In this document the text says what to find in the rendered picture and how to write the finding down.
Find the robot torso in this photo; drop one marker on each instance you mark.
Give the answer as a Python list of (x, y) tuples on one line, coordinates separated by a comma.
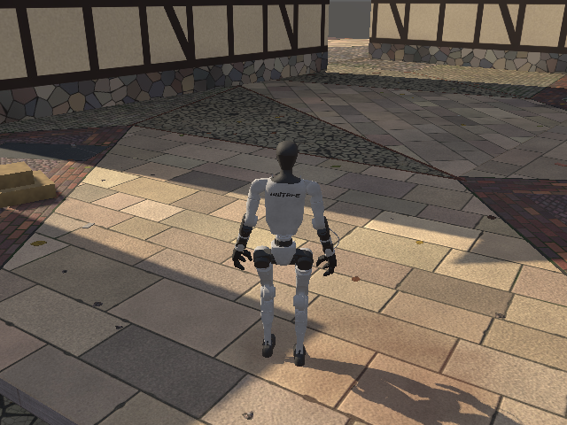
[(284, 214)]

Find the left robot hand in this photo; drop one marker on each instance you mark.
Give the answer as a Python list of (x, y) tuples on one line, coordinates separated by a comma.
[(236, 256)]

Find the robot left forearm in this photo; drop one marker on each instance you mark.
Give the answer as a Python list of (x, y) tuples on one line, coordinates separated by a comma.
[(243, 236)]

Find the right robot upper arm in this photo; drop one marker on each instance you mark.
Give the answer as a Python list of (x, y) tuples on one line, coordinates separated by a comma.
[(313, 189)]

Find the humanoid robot head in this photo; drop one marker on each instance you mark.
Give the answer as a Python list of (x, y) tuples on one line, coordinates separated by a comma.
[(286, 153)]

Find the left robot upper arm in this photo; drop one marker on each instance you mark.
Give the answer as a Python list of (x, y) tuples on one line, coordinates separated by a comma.
[(253, 200)]

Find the right robot hand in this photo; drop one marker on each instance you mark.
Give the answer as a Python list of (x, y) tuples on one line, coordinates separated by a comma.
[(332, 263)]

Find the robot right forearm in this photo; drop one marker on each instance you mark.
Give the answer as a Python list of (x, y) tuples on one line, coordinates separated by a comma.
[(325, 239)]

